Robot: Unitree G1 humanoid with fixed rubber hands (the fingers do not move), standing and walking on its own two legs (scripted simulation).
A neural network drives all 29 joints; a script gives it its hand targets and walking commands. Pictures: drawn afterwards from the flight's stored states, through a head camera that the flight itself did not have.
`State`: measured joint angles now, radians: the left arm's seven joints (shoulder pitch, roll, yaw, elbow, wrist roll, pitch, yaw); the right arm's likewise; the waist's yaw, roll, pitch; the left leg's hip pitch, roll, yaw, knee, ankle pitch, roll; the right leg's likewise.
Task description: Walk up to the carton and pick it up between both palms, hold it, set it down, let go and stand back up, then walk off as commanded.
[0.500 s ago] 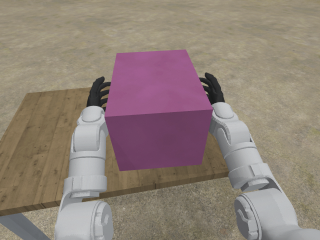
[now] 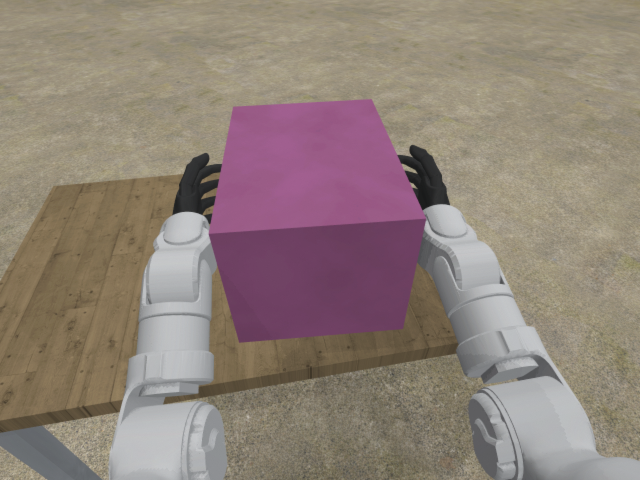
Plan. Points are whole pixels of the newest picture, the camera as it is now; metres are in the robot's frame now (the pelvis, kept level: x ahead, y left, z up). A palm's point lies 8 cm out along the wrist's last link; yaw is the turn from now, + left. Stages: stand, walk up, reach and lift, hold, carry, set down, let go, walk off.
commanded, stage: hold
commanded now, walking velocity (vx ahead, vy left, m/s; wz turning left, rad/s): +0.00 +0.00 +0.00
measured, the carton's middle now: (311, 209) +0.41 -0.01 +0.16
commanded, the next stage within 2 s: none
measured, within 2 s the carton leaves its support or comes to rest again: neither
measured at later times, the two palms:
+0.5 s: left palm (191, 218) +0.38 +0.14 +0.18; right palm (430, 208) +0.37 -0.15 +0.18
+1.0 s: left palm (191, 218) +0.38 +0.14 +0.18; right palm (430, 208) +0.37 -0.15 +0.18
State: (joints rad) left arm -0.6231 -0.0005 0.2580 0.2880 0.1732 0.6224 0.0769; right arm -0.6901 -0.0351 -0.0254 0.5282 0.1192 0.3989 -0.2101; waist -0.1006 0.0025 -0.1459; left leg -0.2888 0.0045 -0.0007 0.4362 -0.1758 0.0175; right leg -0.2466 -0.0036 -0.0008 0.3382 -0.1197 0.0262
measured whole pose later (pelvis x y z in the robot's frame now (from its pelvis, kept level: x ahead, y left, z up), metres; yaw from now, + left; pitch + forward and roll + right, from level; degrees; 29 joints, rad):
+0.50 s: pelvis +0.00 +0.00 +0.00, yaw +0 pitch +2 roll -1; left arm -0.62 0.00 0.26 0.29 0.17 0.62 0.08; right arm -0.69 -0.03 -0.03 0.53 0.12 0.40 -0.21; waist -0.10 0.00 -0.15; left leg -0.29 0.00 0.00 0.44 -0.18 0.02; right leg -0.25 0.00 0.00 0.34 -0.12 0.03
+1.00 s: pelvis +0.00 +0.00 +0.00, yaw +0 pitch +2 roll -1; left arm -0.62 0.00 0.26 0.28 0.18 0.62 0.07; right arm -0.69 -0.03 -0.03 0.52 0.12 0.40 -0.21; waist -0.10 0.00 -0.14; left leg -0.29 0.00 0.00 0.44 -0.18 0.02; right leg -0.25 0.00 0.00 0.34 -0.12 0.03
